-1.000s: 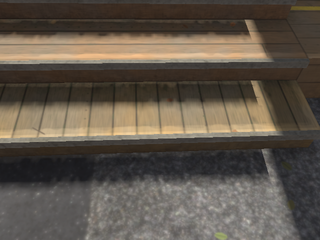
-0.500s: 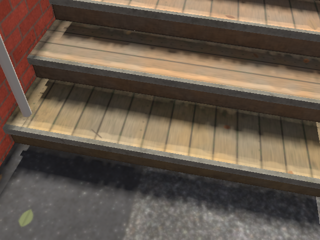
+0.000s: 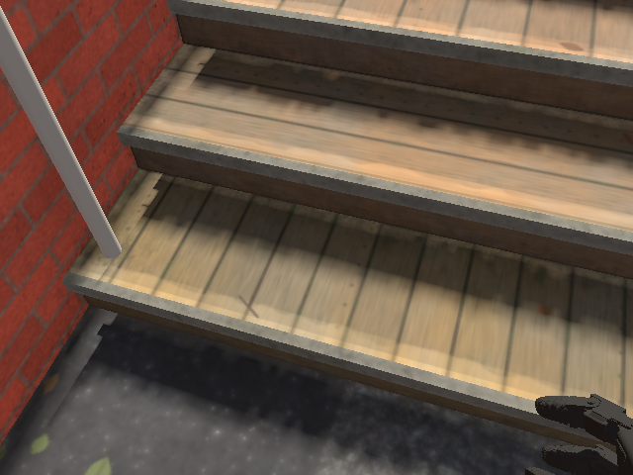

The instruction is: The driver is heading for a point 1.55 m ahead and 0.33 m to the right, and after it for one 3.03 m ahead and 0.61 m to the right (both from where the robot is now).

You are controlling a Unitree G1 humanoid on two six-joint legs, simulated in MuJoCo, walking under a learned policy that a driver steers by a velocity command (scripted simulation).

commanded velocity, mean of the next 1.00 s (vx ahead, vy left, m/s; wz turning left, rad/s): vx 0.42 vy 0.00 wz -0.40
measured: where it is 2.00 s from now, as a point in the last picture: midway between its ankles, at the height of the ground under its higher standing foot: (493, 191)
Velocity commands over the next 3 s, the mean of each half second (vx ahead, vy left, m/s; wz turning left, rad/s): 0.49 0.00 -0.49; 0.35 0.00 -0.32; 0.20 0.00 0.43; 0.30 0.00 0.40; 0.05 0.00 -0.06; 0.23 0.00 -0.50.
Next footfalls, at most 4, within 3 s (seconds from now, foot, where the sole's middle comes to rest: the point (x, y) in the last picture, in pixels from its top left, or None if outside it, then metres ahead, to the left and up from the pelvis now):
0.06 left None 0.20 0.13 -0.78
0.52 right None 0.36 -0.13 -0.78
1.08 left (439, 330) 0.70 -0.11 -0.63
1.78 right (548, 165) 1.05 -0.32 -0.48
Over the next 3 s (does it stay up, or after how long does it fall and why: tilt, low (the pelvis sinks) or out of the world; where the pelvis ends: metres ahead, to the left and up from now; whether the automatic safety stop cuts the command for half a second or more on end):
stays up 1.12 -0.24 0.29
